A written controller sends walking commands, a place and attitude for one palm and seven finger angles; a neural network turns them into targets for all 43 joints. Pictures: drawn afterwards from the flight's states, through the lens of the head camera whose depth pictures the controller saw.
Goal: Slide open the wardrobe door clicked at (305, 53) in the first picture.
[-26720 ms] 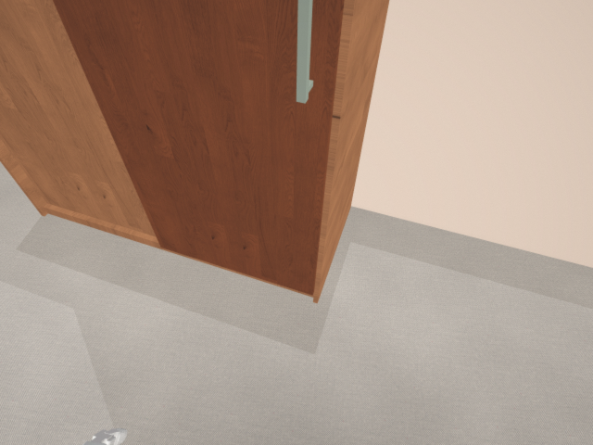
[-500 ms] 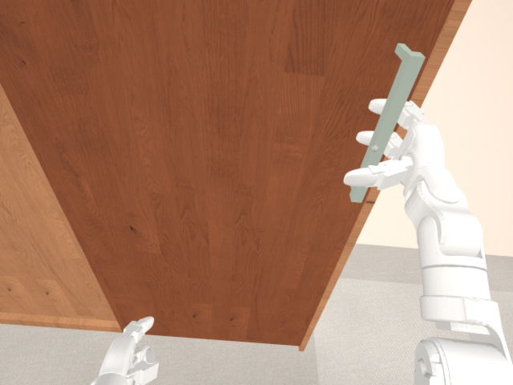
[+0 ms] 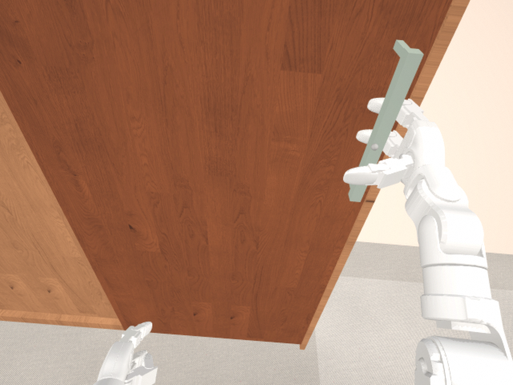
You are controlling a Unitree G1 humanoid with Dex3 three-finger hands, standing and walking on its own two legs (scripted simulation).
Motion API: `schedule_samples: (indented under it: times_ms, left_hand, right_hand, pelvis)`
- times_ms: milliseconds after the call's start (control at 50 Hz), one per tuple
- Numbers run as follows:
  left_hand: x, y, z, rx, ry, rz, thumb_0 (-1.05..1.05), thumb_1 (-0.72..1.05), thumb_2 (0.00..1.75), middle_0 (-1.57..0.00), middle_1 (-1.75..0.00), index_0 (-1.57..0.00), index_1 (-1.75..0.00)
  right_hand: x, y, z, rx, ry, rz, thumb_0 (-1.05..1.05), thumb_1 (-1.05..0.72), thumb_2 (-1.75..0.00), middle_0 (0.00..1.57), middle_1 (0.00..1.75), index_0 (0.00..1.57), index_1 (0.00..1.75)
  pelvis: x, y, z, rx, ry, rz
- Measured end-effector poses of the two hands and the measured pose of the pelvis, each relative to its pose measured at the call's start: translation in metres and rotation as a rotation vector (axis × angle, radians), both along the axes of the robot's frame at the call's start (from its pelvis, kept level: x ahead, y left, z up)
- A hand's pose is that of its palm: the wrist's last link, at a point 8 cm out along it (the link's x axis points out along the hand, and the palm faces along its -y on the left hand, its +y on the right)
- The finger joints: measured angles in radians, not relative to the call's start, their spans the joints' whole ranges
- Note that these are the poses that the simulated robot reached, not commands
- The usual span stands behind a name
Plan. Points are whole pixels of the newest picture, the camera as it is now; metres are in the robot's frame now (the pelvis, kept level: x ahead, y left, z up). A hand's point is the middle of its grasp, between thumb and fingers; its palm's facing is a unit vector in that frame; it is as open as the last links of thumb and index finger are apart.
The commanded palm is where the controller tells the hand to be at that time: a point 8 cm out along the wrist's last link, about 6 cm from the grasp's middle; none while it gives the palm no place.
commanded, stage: grip the handle and tug to test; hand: right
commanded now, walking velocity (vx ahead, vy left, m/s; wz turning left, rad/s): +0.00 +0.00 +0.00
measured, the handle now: (375, 130) +0.45 -0.15 +0.23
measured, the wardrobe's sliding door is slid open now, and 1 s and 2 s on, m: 0.00 0.00 0.00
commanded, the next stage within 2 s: tug the door sideways, standing still in 1.34 s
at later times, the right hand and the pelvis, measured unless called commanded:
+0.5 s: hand (372, 145) +0.39 -0.13 +0.24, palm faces +0.03 +1.00 +0.00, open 7.3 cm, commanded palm +0.36 -0.18 +0.23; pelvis +0.00 +0.00 +0.00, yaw +0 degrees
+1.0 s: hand (369, 145) +0.39 -0.13 +0.23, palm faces +0.04 +1.00 -0.01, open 5.6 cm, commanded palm +0.36 -0.17 +0.23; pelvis +0.01 +0.00 +0.00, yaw +0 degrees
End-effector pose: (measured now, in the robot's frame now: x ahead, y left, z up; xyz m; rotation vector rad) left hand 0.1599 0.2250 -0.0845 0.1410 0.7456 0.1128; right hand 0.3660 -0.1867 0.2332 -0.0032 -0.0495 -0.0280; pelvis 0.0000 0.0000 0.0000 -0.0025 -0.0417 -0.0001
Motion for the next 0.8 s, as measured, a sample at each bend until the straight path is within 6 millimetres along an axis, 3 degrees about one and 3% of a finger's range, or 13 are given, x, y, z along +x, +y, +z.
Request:
schedule_samples:
  times_ms: [180,620,800]
  left_hand:
    - [0.0027,-0.0028,0.0010,-0.003,-0.005,-0.003,0.02,0.90,0.90,-0.20,-0.30,-0.20,-0.30]
    - [0.0054,0.0003,0.0017,-0.007,-0.006,0.000,0.02,0.90,0.90,-0.20,-0.30,-0.20,-0.30]
    - [0.0073,0.0047,0.0016,-0.004,-0.003,0.004,0.02,0.90,0.90,-0.20,-0.30,-0.20,-0.30]
  right_hand:
    - [-0.0003,0.0005,0.0009,-0.004,-0.008,-0.001,-0.01,0.26,-0.41,0.33,1.24,0.32,1.24]
    - [0.0008,0.0041,0.0011,-0.003,-0.004,-0.005,0.01,-0.70,-0.82,0.42,1.37,0.37,1.33]
    - [0.0006,0.0069,0.0011,-0.006,-0.004,-0.006,0.00,-0.74,-0.84,0.40,1.39,0.36,1.35]
  pelvis:
    - [0.0011,-0.0015,0.0000,0.000,0.000,0.001]
    - [0.0032,0.0013,0.0002,-0.001,0.000,0.004]
    - [0.0051,0.0029,0.0002,-0.001,0.002,0.003]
